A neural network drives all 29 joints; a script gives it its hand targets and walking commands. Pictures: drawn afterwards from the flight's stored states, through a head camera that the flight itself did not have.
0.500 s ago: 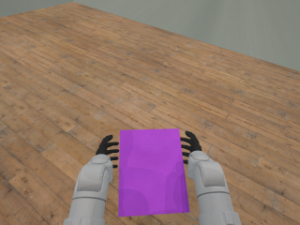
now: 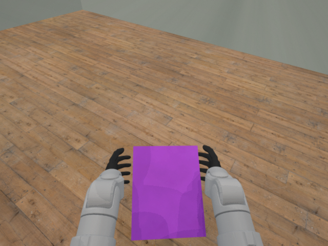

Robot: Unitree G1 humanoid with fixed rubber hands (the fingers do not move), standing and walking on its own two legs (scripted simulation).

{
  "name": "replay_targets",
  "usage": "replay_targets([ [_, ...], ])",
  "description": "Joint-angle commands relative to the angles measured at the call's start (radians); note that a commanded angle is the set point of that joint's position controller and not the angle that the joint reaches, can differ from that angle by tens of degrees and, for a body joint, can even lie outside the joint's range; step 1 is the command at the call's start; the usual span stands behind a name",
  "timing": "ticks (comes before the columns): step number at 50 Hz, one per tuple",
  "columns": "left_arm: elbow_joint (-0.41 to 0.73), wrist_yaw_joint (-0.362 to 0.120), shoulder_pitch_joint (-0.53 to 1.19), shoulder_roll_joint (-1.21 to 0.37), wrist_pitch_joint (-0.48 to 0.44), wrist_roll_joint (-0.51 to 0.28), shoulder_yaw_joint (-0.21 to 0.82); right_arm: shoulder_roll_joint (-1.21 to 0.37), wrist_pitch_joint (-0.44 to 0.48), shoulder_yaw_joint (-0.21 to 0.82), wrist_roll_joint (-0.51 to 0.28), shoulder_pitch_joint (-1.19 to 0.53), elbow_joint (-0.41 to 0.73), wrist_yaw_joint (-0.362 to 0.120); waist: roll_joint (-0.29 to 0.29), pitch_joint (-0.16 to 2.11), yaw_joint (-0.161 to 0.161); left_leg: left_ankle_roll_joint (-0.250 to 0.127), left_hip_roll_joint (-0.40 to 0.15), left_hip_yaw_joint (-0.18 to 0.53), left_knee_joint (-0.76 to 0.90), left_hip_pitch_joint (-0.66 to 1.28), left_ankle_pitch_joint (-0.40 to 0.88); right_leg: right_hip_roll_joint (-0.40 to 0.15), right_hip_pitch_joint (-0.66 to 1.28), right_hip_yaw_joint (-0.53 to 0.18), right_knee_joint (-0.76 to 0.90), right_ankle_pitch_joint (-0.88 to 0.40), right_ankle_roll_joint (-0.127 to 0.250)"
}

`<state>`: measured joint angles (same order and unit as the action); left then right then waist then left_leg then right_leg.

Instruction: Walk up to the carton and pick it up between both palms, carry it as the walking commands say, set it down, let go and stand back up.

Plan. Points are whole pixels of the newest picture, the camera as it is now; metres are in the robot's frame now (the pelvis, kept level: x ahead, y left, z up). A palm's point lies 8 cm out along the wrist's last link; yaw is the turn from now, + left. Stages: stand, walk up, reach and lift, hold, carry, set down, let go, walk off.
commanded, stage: carry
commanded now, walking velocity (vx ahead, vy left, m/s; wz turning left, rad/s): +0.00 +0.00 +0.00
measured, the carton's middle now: (163, 190) +0.31 -0.01 -0.05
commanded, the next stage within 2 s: hold in 1.66 s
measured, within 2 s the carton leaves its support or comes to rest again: neither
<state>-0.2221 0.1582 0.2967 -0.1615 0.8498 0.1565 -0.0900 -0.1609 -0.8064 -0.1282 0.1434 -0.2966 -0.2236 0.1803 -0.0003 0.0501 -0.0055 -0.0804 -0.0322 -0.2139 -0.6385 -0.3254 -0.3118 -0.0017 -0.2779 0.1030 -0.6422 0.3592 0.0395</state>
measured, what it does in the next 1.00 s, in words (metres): shifts its weight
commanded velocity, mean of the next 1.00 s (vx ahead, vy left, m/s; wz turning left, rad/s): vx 0.00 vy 0.00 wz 0.00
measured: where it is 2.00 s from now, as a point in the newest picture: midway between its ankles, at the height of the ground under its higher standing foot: outside the picture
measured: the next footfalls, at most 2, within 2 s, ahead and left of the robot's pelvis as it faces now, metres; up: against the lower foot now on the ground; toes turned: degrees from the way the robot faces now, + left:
none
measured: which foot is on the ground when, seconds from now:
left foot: down 0.00-1.00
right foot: down 0.00-1.00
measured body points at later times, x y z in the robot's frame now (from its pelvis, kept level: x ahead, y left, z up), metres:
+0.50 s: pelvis -0.02 -0.02 +0.00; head -0.03 -0.02 +0.45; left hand +0.29 +0.09 +0.04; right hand +0.29 -0.16 +0.04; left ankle +0.03 +0.07 -0.72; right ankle -0.01 -0.09 -0.72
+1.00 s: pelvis -0.04 -0.04 +0.00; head -0.05 -0.04 +0.45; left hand +0.27 +0.08 +0.04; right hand +0.27 -0.17 +0.03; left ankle +0.03 +0.07 -0.72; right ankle -0.01 -0.09 -0.72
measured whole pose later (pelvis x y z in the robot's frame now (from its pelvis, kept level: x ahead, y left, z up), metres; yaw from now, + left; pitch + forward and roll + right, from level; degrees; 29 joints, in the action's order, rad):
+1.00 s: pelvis -0.04 -0.04 +0.00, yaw +1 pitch -1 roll +1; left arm -0.17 0.17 0.31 -0.16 0.91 0.16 -0.09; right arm -0.16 -0.87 -0.10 0.11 -0.29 -0.17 0.20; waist 0.01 0.01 -0.02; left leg -0.02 -0.07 -0.18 -0.61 -0.36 -0.22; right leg 0.04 -0.31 0.14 -0.62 0.29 0.11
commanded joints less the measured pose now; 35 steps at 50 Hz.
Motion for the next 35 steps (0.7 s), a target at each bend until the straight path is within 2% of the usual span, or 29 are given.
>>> replay_targets([
  [1,0.389,-0.221,0.724,-0.898,-0.082,-0.316,0.507,-0.901,0.009,0.472,-0.266,-0.513,0.166,-0.257,0.006,0.418,-0.014,0.006,-0.167,0.198,0.122,0.227,0.380,-0.129,0.072,-0.153,0.090,-0.381,0.060],
  [2,0.296,-0.228,0.684,-0.906,-0.080,-0.287,0.471,-0.894,0.037,0.469,-0.273,-0.657,0.243,-0.254,0.036,0.496,-0.013,0.000,-0.182,0.222,0.105,0.236,0.414,-0.135,0.102,-0.148,0.077,-0.394,0.054],
  [3,0.197,-0.225,0.619,-0.890,-0.074,-0.255,0.462,-0.872,0.035,0.450,-0.252,-0.623,0.169,-0.252,0.014,0.427,-0.010,0.015,-0.152,0.189,0.100,0.210,0.361,-0.132,0.087,-0.151,0.084,-0.407,0.057],
  [4,0.201,-0.231,0.605,-0.891,-0.088,-0.252,0.467,-0.870,0.044,0.426,-0.212,-0.531,0.133,-0.257,-0.041,0.464,-0.005,0.007,-0.163,0.209,0.111,0.189,0.344,-0.149,0.142,-0.167,0.097,-0.390,0.064],
  [5,0.372,-0.220,0.776,-0.883,-0.105,-0.295,0.504,-0.876,0.052,0.420,-0.232,-0.549,0.160,-0.252,-0.114,0.481,-0.010,0.014,-0.151,0.214,0.135,0.204,0.364,-0.132,0.097,-0.158,0.074,-0.327,0.054],
  [6,0.171,-0.226,0.615,-0.864,-0.119,-0.215,0.405,-0.862,0.082,0.401,-0.207,-0.593,0.120,-0.250,-0.043,0.477,-0.005,0.002,-0.165,0.209,0.095,0.226,0.372,-0.127,0.097,-0.156,0.089,-0.353,0.048],
  [7,0.435,-0.226,0.713,-0.896,-0.109,-0.334,0.531,-0.891,0.073,0.506,-0.287,-0.605,0.337,-0.247,0.017,0.448,-0.007,0.011,-0.154,0.196,0.090,0.190,0.317,-0.136,0.095,-0.168,0.114,-0.390,0.054],
  [8,0.410,-0.234,0.721,-0.947,-0.084,-0.361,0.559,-0.915,0.049,0.548,-0.320,-0.692,0.394,-0.243,0.012,0.462,-0.006,0.018,-0.150,0.197,0.081,0.198,0.334,-0.156,0.097,-0.180,0.092,-0.459,0.062],
  [9,0.438,-0.226,0.739,-0.940,-0.088,-0.359,0.555,-0.928,0.036,0.526,-0.305,-0.622,0.316,-0.249,0.009,0.479,-0.014,0.018,-0.159,0.199,0.101,0.237,0.330,-0.150,0.081,-0.184,0.081,-0.452,0.067],
  [10,0.228,-0.229,0.681,-0.894,-0.095,-0.267,0.445,-0.883,0.051,0.433,-0.229,-0.612,0.184,-0.245,0.035,0.470,-0.012,0.012,-0.168,0.204,0.092,0.211,0.394,-0.126,0.103,-0.143,0.082,-0.443,0.055],
  [11,0.329,-0.226,0.771,-0.916,-0.094,-0.300,0.473,-0.897,0.042,0.444,-0.246,-0.629,0.196,-0.241,-0.011,0.459,-0.013,0.015,-0.160,0.190,0.079,0.214,0.432,-0.127,0.098,-0.149,0.090,-0.491,0.058],
  [12,0.337,-0.230,0.653,-0.923,-0.070,-0.331,0.529,-0.902,0.028,0.496,-0.270,-0.547,0.252,-0.241,-0.046,0.486,-0.008,0.018,-0.169,0.201,0.092,0.226,0.349,-0.150,0.109,-0.167,0.095,-0.403,0.063],
  [13,0.365,-0.228,0.706,-0.905,-0.088,-0.311,0.523,-0.902,0.033,0.474,-0.255,-0.524,0.200,-0.249,-0.049,0.472,-0.010,0.015,-0.144,0.204,0.097,0.231,0.333,-0.138,0.093,-0.175,0.096,-0.406,0.059],
  [14,0.429,-0.225,0.787,-0.928,-0.091,-0.346,0.556,-0.904,0.039,0.508,-0.282,-0.610,0.299,-0.248,-0.046,0.494,-0.013,0.026,-0.154,0.198,0.103,0.232,0.321,-0.140,0.065,-0.182,0.085,-0.408,0.054],
  [15,0.285,-0.231,0.642,-0.920,-0.078,-0.293,0.491,-0.899,0.037,0.483,-0.276,-0.610,0.252,-0.260,0.001,0.455,-0.008,0.016,-0.157,0.210,0.118,0.222,0.328,-0.123,0.079,-0.152,0.108,-0.344,0.048],
  [18,0.321,-0.227,0.628,-0.932,-0.054,-0.315,0.522,-0.895,0.014,0.536,-0.314,-0.662,0.338,-0.249,-0.028,0.505,-0.005,0.006,-0.168,0.210,0.107,0.229,0.277,-0.142,0.086,-0.184,0.102,-0.288,0.068],
  [20,0.217,-0.230,0.616,-0.898,-0.074,-0.239,0.421,-0.890,0.031,0.459,-0.248,-0.641,0.201,-0.254,0.014,0.448,-0.006,0.014,-0.160,0.189,0.088,0.182,0.297,-0.138,0.089,-0.186,0.123,-0.403,0.062],
  [21,0.271,-0.225,0.720,-0.872,-0.099,-0.256,0.420,-0.902,0.042,0.443,-0.237,-0.617,0.164,-0.252,0.027,0.473,-0.010,0.026,-0.158,0.198,0.099,0.169,0.271,-0.147,0.134,-0.167,0.109,-0.426,0.064],
  [22,0.382,-0.234,0.637,-0.928,-0.067,-0.345,0.540,-0.910,0.030,0.572,-0.328,-0.627,0.384,-0.250,0.006,0.464,-0.009,0.028,-0.139,0.188,0.115,0.165,0.186,-0.156,0.133,-0.190,0.123,-0.401,0.074],
  [25,0.261,-0.234,0.657,-0.903,-0.084,-0.253,0.453,-0.919,0.040,0.496,-0.285,-0.708,0.255,-0.255,-0.021,0.460,-0.008,0.021,-0.148,0.209,0.125,0.166,0.130,-0.152,0.097,-0.198,0.154,-0.247,0.080],
  [26,0.459,-0.226,0.684,-0.936,-0.048,-0.354,0.561,-0.956,0.002,0.598,-0.365,-0.670,0.396,-0.248,0.018,0.415,-0.006,0.026,-0.137,0.187,0.100,0.175,0.143,-0.157,0.083,-0.202,0.169,-0.335,0.071],
  [27,0.426,-0.229,0.685,-0.944,-0.035,-0.363,0.569,-0.974,-0.018,0.602,-0.359,-0.626,0.353,-0.254,0.088,0.410,-0.009,0.030,-0.141,0.200,0.105,0.134,0.138,-0.163,0.102,-0.201,0.154,-0.404,0.077],
  [28,0.255,-0.235,0.660,-0.901,-0.047,-0.286,0.454,-0.916,-0.007,0.486,-0.277,-0.598,0.186,-0.253,0.038,0.436,-0.010,0.023,-0.148,0.209,0.101,0.155,0.142,-0.146,0.107,-0.202,0.171,-0.379,0.076],
  [29,0.284,-0.240,0.672,-0.905,-0.034,-0.309,0.470,-0.925,-0.013,0.534,-0.308,-0.652,0.263,-0.247,0.110,0.388,-0.011,0.020,-0.116,0.183,0.070,0.092,0.090,-0.175,0.143,-0.224,0.179,-0.491,0.081],
  [30,0.301,-0.243,0.676,-0.916,-0.036,-0.319,0.488,-0.928,-0.012,0.528,-0.308,-0.642,0.283,-0.246,0.049,0.453,-0.014,0.027,-0.112,0.190,0.094,0.127,0.112,-0.183,0.143,-0.201,0.151,-0.468,0.099],
  [32,0.189,-0.243,0.603,-0.927,-0.063,-0.260,0.438,-0.921,0.016,0.489,-0.274,-0.604,0.194,-0.263,0.025,0.456,-0.011,0.025,-0.131,0.197,0.114,0.145,0.160,-0.156,0.149,-0.185,0.154,-0.455,0.073],
  [33,0.440,-0.236,0.719,-0.935,-0.077,-0.351,0.535,-0.949,0.026,0.577,-0.356,-0.676,0.393,-0.259,0.063,0.510,-0.011,0.018,-0.126,0.192,0.082,0.188,0.204,-0.162,0.138,-0.199,0.135,-0.520,0.069],
  [34,0.419,-0.241,0.688,-0.964,-0.048,-0.373,0.558,-0.950,-0.001,0.582,-0.348,-0.628,0.383,-0.254,0.026,0.460,-0.010,0.023,-0.139,0.175,0.083,0.186,0.246,-0.164,0.107,-0.201,0.126,-0.578,0.078],
  [35,0.338,-0.239,0.715,-0.935,-0.074,-0.310,0.485,-0.937,0.022,0.492,-0.294,-0.618,0.237,-0.257,-0.010,0.453,-0.006,0.031,-0.112,0.166,0.075,0.134,0.207,-0.177,0.144,-0.206,0.142,-0.592,0.069],
])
